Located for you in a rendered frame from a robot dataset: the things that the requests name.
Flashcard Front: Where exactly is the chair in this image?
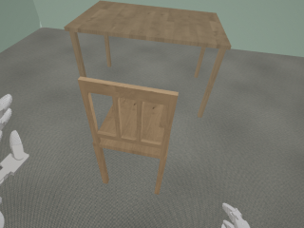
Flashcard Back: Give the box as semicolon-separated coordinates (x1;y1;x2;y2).
78;76;179;195

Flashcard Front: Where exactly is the table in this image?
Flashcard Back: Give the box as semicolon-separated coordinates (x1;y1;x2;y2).
64;0;231;118

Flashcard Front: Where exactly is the robot right hand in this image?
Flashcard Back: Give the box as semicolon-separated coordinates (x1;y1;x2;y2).
221;202;250;228

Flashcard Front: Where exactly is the robot left hand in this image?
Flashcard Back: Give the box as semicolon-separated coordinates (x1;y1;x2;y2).
0;94;29;186

